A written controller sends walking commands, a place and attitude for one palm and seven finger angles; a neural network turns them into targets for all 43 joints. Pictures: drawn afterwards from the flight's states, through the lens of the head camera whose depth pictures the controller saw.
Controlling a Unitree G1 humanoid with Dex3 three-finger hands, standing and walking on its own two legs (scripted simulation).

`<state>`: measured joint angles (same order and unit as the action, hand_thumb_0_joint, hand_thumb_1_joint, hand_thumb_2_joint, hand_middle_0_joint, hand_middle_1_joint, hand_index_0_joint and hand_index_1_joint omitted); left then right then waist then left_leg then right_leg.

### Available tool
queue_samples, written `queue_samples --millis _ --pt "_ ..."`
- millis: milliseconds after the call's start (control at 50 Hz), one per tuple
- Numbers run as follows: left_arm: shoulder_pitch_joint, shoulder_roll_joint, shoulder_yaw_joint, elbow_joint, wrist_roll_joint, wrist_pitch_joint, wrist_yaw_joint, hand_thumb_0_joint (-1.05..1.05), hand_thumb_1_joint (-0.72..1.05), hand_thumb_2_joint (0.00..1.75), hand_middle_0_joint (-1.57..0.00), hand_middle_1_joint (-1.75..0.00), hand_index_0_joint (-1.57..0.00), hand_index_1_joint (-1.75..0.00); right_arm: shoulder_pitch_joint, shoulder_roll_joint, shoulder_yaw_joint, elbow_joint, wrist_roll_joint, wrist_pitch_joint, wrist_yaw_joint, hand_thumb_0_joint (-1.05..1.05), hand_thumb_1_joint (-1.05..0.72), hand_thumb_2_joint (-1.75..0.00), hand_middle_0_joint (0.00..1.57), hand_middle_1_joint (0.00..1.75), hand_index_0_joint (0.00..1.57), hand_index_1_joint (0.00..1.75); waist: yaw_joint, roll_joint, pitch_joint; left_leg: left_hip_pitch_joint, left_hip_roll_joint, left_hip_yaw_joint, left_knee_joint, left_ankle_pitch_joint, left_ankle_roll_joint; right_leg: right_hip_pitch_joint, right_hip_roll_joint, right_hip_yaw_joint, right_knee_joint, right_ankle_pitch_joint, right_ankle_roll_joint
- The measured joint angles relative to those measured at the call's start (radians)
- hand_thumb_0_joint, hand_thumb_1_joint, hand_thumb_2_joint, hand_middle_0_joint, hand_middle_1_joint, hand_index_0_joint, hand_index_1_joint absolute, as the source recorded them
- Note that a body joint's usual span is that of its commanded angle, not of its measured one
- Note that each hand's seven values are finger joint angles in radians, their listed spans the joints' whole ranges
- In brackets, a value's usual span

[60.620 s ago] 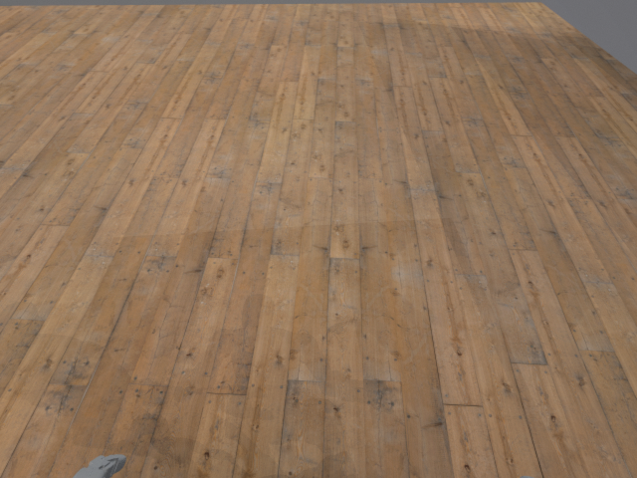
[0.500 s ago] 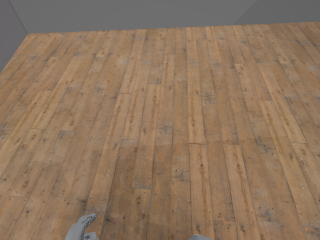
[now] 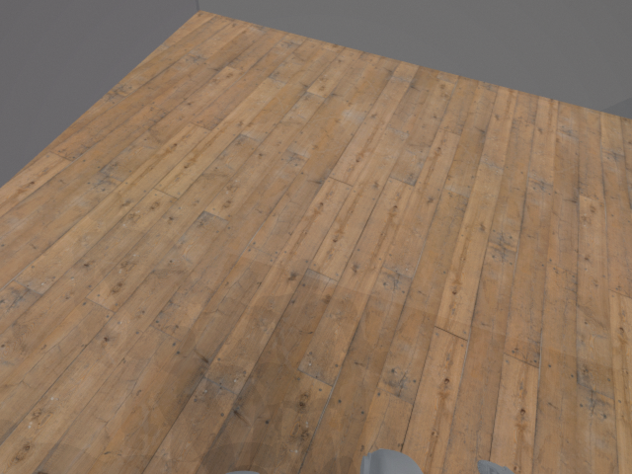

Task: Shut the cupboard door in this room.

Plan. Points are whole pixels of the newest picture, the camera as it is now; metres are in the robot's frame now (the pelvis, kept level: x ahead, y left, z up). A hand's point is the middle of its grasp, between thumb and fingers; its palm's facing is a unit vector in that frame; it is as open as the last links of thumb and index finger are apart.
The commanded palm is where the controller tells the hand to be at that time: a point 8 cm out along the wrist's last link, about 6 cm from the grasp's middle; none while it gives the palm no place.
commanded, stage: walk to a spot facing it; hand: left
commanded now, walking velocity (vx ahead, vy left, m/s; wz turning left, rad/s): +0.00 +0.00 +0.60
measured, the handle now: out of the picture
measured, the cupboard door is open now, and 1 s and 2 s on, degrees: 78 78 78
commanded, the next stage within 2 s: none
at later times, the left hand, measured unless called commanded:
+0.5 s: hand out of the picture +0.10 +0.15 -0.14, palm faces +0.29 -0.92 -0.28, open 7.4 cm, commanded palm none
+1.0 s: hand out of the picture -0.14 +0.13 -0.18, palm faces +0.63 -0.72 -0.28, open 7.4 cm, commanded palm none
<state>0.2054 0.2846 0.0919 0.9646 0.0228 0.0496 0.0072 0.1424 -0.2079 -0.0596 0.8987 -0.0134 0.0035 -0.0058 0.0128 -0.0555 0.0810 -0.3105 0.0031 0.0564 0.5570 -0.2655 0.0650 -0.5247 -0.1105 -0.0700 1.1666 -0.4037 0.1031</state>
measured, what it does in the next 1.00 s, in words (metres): steps on the spot, turning left: right foot, then left foot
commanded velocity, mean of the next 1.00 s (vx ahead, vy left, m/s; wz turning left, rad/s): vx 0.00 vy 0.00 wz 0.60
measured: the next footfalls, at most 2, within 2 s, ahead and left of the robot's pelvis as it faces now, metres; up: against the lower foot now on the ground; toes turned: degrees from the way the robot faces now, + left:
right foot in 0.42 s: +0.10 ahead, -0.15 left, +0.00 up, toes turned +13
left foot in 0.98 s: -0.05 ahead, +0.05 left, +0.00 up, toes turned +41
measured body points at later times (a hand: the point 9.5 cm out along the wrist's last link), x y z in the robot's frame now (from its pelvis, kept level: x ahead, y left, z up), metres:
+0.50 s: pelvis +0.03 -0.07 +0.00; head +0.07 -0.09 +0.44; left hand +0.08 +0.20 -0.12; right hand +0.13 -0.30 -0.17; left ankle -0.01 +0.06 -0.69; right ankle +0.07 -0.16 -0.74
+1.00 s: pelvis +0.00 -0.05 -0.01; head +0.03 +0.00 +0.43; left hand -0.17 +0.17 -0.16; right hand +0.28 -0.16 -0.13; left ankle -0.08 +0.02 -0.74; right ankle +0.06 -0.16 -0.72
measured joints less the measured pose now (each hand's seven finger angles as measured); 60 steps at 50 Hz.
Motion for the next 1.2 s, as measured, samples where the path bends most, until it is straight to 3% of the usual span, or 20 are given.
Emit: queue_samples --millis 120,260,360,400,420,440,480,540,620,780,900,960,980,1040,1120,1200 --pt "-0.001 0.000 -0.009 -0.018 -0.005 -0.004 0.000 0.01 0.91 0.89 -0.20 -0.30 -0.20 -0.30 0.031 0.014 0.010 0.009 0.004 0.004 -0.001 0.01 -0.91 -0.90 0.20 0.30 0.20 0.30 0.001 0.013 -0.008 0.060 -0.039 -0.054 -0.101 0.047 0.008 -0.007 0.014 0.044 -0.040 0.058 0.022" --pt "-0.043 -0.026 -0.022 -0.041 -0.013 0.001 0.004 0.01 0.91 0.89 -0.20 -0.30 -0.20 -0.30 0.069 0.030 0.008 0.027 -0.002 0.018 0.004 0.01 -0.91 -0.90 0.20 0.30 0.21 0.30 -0.025 0.036 -0.006 0.057 -0.073 -0.131 -0.093 0.048 -0.005 0.044 0.039 0.068 -0.186 0.001 0.019" --pt "-0.082 -0.059 -0.037 -0.075 -0.020 -0.010 0.005 0.01 0.91 0.89 -0.20 -0.30 -0.20 -0.30 0.088 0.019 -0.004 0.039 -0.007 0.034 0.004 0.01 -0.91 -0.90 0.20 0.30 0.21 0.30 -0.048 0.070 0.001 0.028 -0.085 -0.194 -0.053 0.036 -0.034 0.116 0.078 0.066 -0.366 -0.022 0.000" --pt "-0.088 -0.072 -0.043 -0.091 -0.023 -0.022 0.005 0.01 0.91 0.89 -0.20 -0.30 -0.20 -0.30 0.095 0.010 -0.012 0.042 -0.005 0.041 0.005 0.01 -0.91 -0.90 0.20 0.30 0.21 0.30 -0.052 0.084 -0.002 0.007 -0.092 -0.221 -0.022 0.025 -0.051 0.173 0.094 0.058 -0.492 0.034 -0.011" --pt "-0.085 -0.075 -0.047 -0.101 -0.024 -0.031 0.004 0.01 0.91 0.89 -0.20 -0.30 -0.20 -0.30 0.101 0.005 -0.016 0.041 -0.002 0.044 0.006 0.01 -0.91 -0.90 0.20 0.30 0.21 0.30 -0.051 0.087 -0.007 -0.008 -0.099 -0.232 0.004 0.013 -0.062 0.211 0.094 0.052 -0.582 0.096 -0.025" --pt "-0.087 -0.084 -0.049 -0.105 -0.019 -0.041 0.006 0.01 0.91 0.89 -0.20 -0.30 -0.20 -0.30 0.099 -0.004 -0.022 0.044 0.003 0.046 0.008 0.01 -0.91 -0.90 0.20 0.30 0.21 0.30 -0.049 0.102 -0.002 -0.030 -0.094 -0.233 0.057 -0.025 -0.069 0.221 0.101 0.037 -0.602 0.139 -0.068" --pt "-0.084 -0.100 -0.058 -0.113 -0.014 -0.047 0.006 0.00 0.91 0.89 -0.20 -0.30 -0.20 -0.30 0.094 -0.021 -0.036 0.049 0.002 0.055 0.010 0.01 -0.91 -0.90 0.20 0.30 0.21 0.30 -0.056 0.116 0.005 -0.096 -0.092 -0.200 0.253 -0.163 -0.088 0.228 0.091 0.002 -0.585 0.127 -0.122" --pt "-0.065 -0.120 -0.061 -0.116 -0.010 -0.043 0.009 0.00 0.91 0.89 -0.20 -0.30 -0.20 -0.30 0.087 -0.045 -0.051 0.055 -0.006 0.069 0.020 0.01 -0.91 -0.90 0.20 0.30 0.20 0.30 -0.057 0.116 0.006 -0.175 -0.064 -0.135 0.529 -0.155 -0.111 0.262 0.063 -0.036 -0.618 0.119 -0.139" --pt "-0.038 -0.130 -0.063 -0.107 -0.008 -0.049 0.009 0.00 0.91 0.89 -0.20 -0.30 -0.20 -0.30 0.078 -0.064 -0.055 0.058 -0.009 0.075 0.029 0.01 -0.91 -0.90 0.20 0.30 0.20 0.30 -0.054 0.102 0.006 -0.197 -0.008 -0.106 0.646 -0.084 -0.142 0.292 0.030 -0.084 -0.665 0.137 -0.141" --pt "0.034 -0.116 -0.061 -0.078 -0.001 -0.055 0.005 0.00 0.90 0.89 -0.20 -0.30 -0.21 -0.30 0.024 -0.077 -0.043 0.068 -0.006 0.088 0.031 0.01 -0.91 -0.90 0.20 0.30 0.20 0.30 -0.015 0.073 0.018 -0.121 0.038 -0.077 0.475 -0.139 -0.160 0.308 -0.027 -0.177 -0.689 0.140 -0.133" --pt "0.083 -0.066 -0.040 -0.044 0.005 -0.043 0.005 0.00 0.90 0.89 -0.20 -0.30 -0.21 -0.30 -0.052 -0.060 -0.018 0.041 0.003 0.070 0.031 0.01 -0.91 -0.90 0.20 0.30 0.20 0.30 0.029 0.042 0.030 -0.032 0.025 -0.002 0.228 -0.185 -0.134 0.287 -0.067 -0.237 -0.644 0.122 -0.107" --pt "0.108 -0.032 -0.025 -0.028 0.001 -0.035 0.003 0.00 0.90 0.89 -0.20 -0.30 -0.20 -0.30 -0.073 -0.051 -0.005 0.010 0.004 0.048 0.034 0.01 -0.91 -0.90 0.20 0.30 0.20 0.30 0.038 0.027 0.020 0.051 0.014 0.036 0.022 -0.076 -0.110 0.260 -0.095 -0.268 -0.564 0.083 -0.080" --pt "0.113 -0.020 -0.019 -0.023 -0.003 -0.027 0.000 0.01 0.91 0.89 -0.20 -0.30 -0.20 -0.30 -0.077 -0.048 -0.004 0.000 0.002 0.036 0.034 0.01 -0.91 -0.90 0.20 0.30 0.20 0.30 0.035 0.023 0.014 0.057 0.010 0.028 -0.006 -0.018 -0.081 0.231 -0.101 -0.252 -0.491 0.034 -0.061" --pt "0.085 0.010 -0.012 0.004 -0.003 0.010 0.007 0.01 0.91 0.89 -0.20 -0.30 -0.20 -0.30 -0.080 -0.023 0.009 -0.010 0.004 0.019 0.025 0.01 -0.91 -0.90 0.20 0.30 0.20 0.30 0.044 -0.004 0.020 0.049 -0.011 0.006 0.039 -0.070 -0.029 0.130 -0.063 -0.102 -0.230 -0.129 -0.025" --pt "0.038 0.009 -0.012 -0.002 -0.006 0.011 -0.001 0.01 0.91 0.89 -0.20 -0.30 -0.20 -0.30 -0.054 -0.007 0.020 -0.007 0.003 0.019 0.007 0.01 -0.91 -0.90 0.20 0.30 0.20 0.30 0.036 0.008 0.017 0.085 -0.023 -0.046 -0.034 -0.039 -0.023 0.037 -0.016 -0.006 -0.045 -0.039 -0.002" --pt "0.000 -0.005 -0.020 -0.033 -0.008 -0.001 -0.004 0.01 0.91 0.89 -0.20 -0.30 -0.20 -0.30 -0.019 0.006 0.024 0.003 0.005 0.018 0.004 0.01 -0.91 -0.90 0.20 0.30 0.21 0.30 0.025 0.016 0.013 0.112 -0.040 -0.084 -0.091 -0.006 -0.014 0.001 -0.001 0.034 -0.032 0.024 0.014"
